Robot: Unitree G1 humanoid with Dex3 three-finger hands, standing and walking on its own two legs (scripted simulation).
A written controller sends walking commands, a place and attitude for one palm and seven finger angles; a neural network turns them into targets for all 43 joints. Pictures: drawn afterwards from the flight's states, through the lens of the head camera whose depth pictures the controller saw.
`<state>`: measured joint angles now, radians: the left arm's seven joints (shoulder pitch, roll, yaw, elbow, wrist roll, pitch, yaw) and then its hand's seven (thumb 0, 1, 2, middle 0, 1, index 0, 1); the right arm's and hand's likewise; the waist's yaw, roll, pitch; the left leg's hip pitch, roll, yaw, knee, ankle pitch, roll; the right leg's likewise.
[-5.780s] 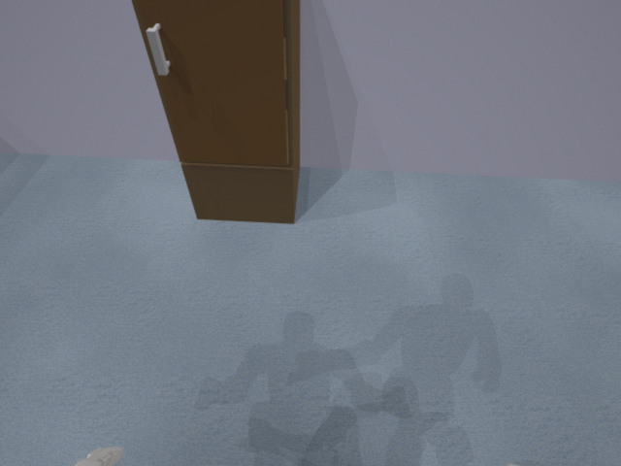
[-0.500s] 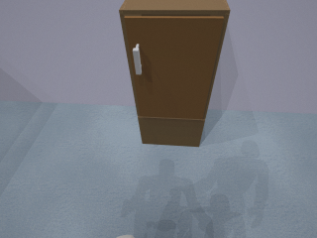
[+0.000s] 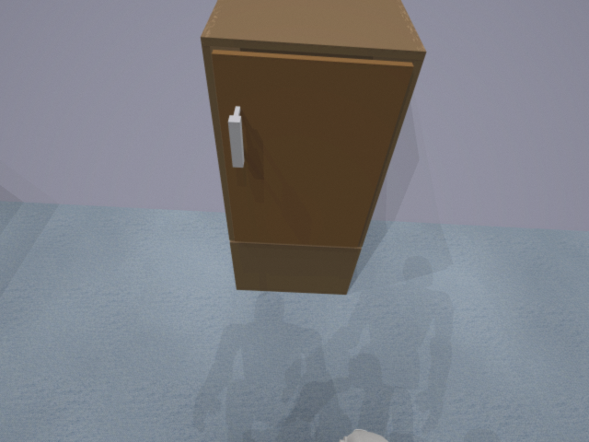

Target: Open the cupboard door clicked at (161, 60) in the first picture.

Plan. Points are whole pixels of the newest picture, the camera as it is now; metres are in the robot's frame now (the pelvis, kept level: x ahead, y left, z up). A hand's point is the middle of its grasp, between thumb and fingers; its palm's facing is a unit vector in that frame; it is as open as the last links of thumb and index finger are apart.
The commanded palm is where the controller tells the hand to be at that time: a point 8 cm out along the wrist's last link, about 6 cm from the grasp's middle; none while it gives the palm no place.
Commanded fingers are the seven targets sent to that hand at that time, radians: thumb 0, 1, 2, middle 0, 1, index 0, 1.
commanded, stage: take the last steps up to it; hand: left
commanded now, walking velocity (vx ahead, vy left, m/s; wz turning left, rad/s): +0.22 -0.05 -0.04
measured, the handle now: (237, 136) +0.71 +0.16 -0.01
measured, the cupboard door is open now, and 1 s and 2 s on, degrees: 0 0 0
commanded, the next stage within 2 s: come to a stop and stand still in 0.18 s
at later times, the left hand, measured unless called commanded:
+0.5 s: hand (218, 413) +0.20 +0.13 -0.18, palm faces +0.05 -0.98 -0.21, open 7.2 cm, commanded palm none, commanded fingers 0.00 0.90 0.90 -0.20 -0.30 -0.20 -0.30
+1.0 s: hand (208, 441) +0.16 +0.14 -0.20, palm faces -0.04 -0.96 -0.28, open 7.3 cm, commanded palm none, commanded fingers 0.00 0.90 0.90 -0.20 -0.30 -0.20 -0.30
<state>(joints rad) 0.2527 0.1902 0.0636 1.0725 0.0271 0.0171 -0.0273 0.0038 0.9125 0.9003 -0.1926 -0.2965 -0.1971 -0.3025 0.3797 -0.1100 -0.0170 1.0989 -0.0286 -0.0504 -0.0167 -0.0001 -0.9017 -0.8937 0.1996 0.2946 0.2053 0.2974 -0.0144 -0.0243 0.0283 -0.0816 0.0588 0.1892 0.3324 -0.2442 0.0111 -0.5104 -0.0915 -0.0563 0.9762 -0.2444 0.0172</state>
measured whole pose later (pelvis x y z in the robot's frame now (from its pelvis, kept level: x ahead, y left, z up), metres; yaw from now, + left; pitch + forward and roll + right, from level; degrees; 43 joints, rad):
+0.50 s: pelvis +0.14 -0.05 -0.01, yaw +1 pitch -1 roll -1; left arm 0.18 0.15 0.04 1.05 0.02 -0.01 0.03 -0.02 0.94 0.90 -0.20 -0.30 -0.20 -0.30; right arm 0.17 -0.19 -0.04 1.04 -0.02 0.02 -0.02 0.00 -0.91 -0.89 0.19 0.29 0.20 0.30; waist 0.00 0.04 0.05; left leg -0.40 0.08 0.07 0.73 -0.33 -0.04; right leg -0.21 -0.02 -0.17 0.49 -0.26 -0.04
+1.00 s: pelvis +0.12 -0.06 -0.04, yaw -1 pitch -1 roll +1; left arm 0.26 0.21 0.02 0.97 0.03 0.03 0.03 0.00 0.91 0.90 -0.19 -0.30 -0.20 -0.30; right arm 0.19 -0.19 -0.05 0.92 -0.03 0.04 0.01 0.00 -0.90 -0.89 0.20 0.29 0.21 0.30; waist -0.02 0.02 0.05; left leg -0.45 0.06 0.11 0.70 -0.23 0.01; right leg -0.32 -0.06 0.02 0.75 -0.41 0.03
